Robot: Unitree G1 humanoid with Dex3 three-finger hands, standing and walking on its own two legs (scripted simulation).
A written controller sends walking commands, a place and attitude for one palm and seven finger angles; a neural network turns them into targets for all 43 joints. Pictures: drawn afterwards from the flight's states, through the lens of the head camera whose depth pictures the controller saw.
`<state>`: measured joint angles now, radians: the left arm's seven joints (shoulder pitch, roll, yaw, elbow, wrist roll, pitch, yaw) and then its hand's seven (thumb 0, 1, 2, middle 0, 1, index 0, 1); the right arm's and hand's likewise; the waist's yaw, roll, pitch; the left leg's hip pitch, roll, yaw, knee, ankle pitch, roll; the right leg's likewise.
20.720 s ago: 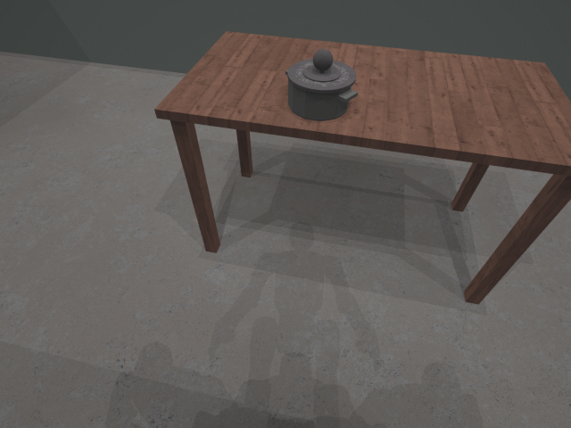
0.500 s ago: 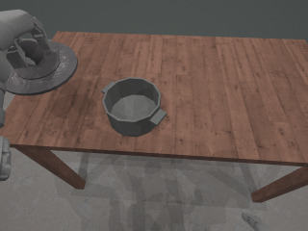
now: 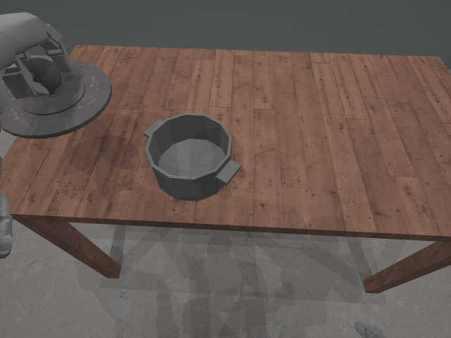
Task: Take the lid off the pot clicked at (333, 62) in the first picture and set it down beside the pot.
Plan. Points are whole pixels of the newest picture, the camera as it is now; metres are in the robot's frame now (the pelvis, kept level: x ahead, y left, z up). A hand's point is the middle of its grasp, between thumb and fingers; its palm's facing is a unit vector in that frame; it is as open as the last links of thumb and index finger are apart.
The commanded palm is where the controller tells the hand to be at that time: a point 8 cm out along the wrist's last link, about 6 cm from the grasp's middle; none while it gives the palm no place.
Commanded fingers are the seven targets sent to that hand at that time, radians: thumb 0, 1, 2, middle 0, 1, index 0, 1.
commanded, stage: lower the lid onto the table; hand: left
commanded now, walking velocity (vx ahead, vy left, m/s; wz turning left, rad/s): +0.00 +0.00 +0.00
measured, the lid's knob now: (42, 75) +0.49 +0.30 +0.19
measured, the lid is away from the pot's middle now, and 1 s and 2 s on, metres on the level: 0.22 0.23 0.23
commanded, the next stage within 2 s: none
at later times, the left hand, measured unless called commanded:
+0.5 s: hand (32, 105) +0.44 +0.31 +0.17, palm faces -0.38 -0.11 -0.92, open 8.2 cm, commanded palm +0.45 +0.30 +0.25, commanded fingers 0.00 0.55 1.13 -0.77 -0.93 -0.79 -0.94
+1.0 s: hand (45, 120) +0.44 +0.30 +0.13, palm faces -0.43 -0.09 -0.90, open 8.2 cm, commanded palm +0.46 +0.31 +0.22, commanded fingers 0.00 0.55 1.13 -0.77 -0.93 -0.79 -0.94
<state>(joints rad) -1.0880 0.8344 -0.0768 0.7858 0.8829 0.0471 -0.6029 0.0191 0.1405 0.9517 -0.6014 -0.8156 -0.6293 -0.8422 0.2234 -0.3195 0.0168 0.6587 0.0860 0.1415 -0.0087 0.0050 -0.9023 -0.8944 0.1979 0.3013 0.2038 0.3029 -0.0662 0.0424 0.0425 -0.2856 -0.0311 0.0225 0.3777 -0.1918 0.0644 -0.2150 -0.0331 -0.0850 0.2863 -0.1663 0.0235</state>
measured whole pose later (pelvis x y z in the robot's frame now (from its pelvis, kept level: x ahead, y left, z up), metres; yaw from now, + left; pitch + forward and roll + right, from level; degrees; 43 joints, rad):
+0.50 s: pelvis +0.00 +0.00 +0.00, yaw +0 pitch +6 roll -2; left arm -1.01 0.83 -0.08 0.80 0.87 0.01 -0.58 0.02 0.15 0.95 -0.60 -0.82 -0.62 -0.84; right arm 0.23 -0.32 0.01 0.66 0.09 0.16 -0.01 0.00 -0.90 -0.89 0.20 0.30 0.20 0.30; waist -0.06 0.03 0.04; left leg -0.31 -0.03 0.02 0.41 -0.20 0.07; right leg -0.23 -0.03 -0.09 0.29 -0.17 0.03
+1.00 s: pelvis +0.00 +0.00 +0.00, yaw +0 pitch +7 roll -2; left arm -0.96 0.82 -0.06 0.85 0.89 -0.06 -0.55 0.02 0.15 0.95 -0.59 -0.81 -0.62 -0.84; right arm 0.24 -0.31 0.01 0.66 0.08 0.18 -0.01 0.00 -0.90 -0.89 0.20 0.30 0.20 0.30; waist -0.07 0.03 0.04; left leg -0.34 -0.02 0.02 0.42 -0.21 0.07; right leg -0.26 -0.03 -0.08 0.31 -0.17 0.03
